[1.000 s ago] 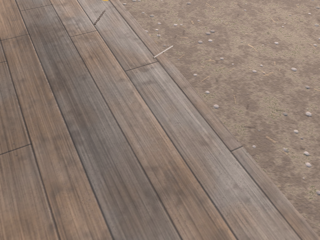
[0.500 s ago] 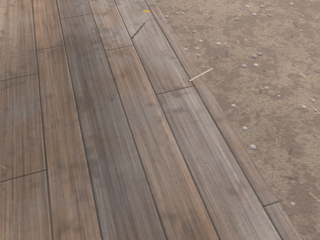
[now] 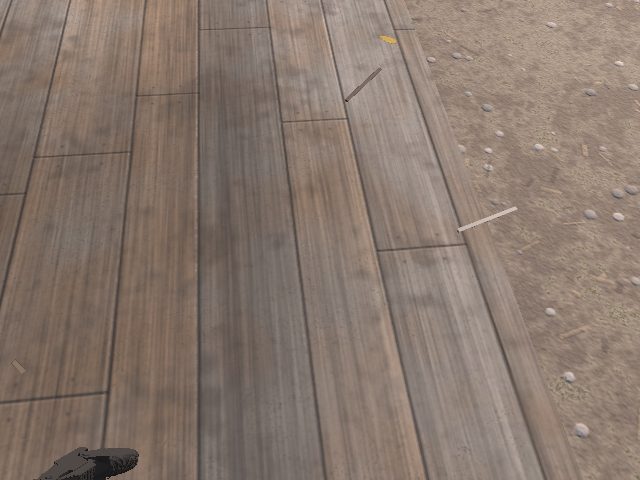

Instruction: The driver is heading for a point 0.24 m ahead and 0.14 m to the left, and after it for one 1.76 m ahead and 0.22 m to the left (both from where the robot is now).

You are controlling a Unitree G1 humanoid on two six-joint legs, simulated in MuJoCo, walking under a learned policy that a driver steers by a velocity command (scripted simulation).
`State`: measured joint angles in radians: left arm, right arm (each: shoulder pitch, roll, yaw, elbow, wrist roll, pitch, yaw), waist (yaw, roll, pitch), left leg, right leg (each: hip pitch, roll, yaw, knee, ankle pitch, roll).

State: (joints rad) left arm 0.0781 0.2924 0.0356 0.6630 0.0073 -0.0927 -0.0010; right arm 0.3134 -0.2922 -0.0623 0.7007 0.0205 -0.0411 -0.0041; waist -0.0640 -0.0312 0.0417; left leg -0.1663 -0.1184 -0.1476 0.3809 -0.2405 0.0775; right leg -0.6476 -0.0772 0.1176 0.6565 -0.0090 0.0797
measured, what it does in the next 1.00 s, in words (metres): walks ahead, turning left: right foot, then left foot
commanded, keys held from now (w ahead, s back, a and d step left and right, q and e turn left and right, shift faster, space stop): w+q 0.08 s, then q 0.48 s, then no key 0.44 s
